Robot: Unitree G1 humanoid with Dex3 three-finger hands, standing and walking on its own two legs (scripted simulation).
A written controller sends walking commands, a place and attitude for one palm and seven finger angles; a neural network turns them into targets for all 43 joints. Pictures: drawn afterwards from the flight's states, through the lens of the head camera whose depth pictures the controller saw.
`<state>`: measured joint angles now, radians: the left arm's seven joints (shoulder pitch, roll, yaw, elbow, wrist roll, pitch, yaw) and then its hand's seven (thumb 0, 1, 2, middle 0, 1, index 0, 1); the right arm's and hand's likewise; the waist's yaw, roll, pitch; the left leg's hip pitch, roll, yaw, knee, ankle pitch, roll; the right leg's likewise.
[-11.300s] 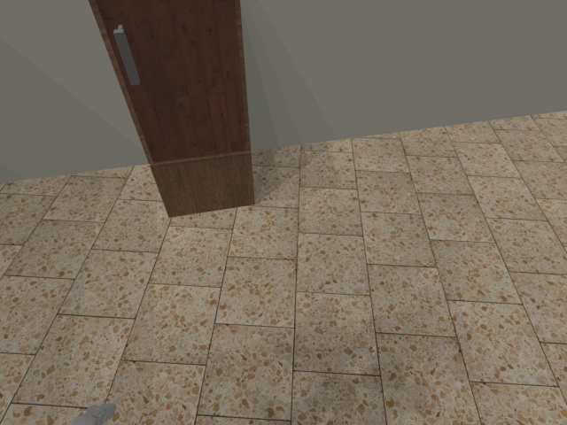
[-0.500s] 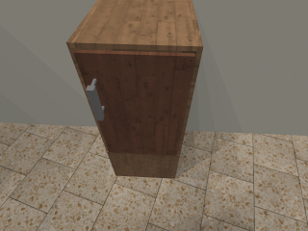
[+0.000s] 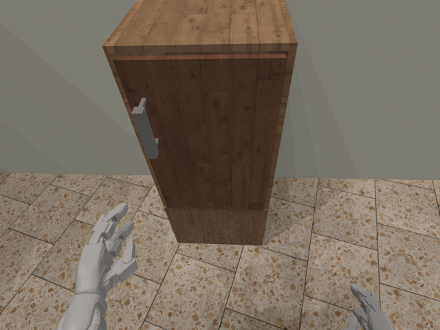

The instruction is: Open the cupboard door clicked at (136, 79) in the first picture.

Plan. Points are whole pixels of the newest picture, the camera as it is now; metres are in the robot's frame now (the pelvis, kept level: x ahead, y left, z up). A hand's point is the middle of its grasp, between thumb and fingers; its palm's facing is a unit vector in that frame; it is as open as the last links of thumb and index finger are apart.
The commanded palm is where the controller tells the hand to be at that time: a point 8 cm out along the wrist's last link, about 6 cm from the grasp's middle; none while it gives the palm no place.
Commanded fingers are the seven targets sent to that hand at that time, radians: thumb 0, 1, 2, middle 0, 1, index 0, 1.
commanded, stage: raise the hand with hooked fingers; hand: left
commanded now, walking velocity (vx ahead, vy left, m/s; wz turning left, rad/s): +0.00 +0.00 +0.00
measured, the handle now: (148, 128) +0.57 +0.20 +0.03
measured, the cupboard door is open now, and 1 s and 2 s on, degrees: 0 0 0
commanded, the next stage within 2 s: move the hooked fingers beside the handle in 1.84 s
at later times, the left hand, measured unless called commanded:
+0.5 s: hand (118, 286) +0.21 +0.19 -0.01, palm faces -0.16 -0.99 -0.04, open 10.6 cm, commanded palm +0.17 +0.27 +0.00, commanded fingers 0.00 -0.01 0.51 -0.27 -0.88 -0.27 -0.88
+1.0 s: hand (70, 256) +0.24 +0.27 +0.04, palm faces +0.03 -1.00 -0.07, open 13.4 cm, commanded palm +0.22 +0.32 +0.04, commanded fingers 0.00 -0.50 0.30 -0.30 -1.20 -0.30 -1.20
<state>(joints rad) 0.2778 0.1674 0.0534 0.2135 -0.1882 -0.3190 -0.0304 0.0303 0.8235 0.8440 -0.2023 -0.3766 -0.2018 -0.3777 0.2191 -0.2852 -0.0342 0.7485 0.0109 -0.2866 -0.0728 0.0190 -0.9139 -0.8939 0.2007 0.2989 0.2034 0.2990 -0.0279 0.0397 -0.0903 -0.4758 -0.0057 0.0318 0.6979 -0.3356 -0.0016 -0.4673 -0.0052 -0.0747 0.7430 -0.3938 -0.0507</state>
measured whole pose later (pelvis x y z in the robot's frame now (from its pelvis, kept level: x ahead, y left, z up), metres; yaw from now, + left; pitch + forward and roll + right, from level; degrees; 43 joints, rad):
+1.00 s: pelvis -0.02 +0.04 -0.03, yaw +0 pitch +10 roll -3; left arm 0.17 0.34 0.30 0.14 -0.31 -0.30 -0.34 -0.01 -0.37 0.35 -0.29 -1.11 -0.29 -1.11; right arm 0.24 -0.26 0.04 0.54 0.03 -0.25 -0.08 0.02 -0.90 -0.89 0.20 0.30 0.21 0.30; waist -0.01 0.02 -0.08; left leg -0.70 0.01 0.01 0.95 -0.43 0.04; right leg -0.63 0.00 -0.10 0.89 -0.43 -0.02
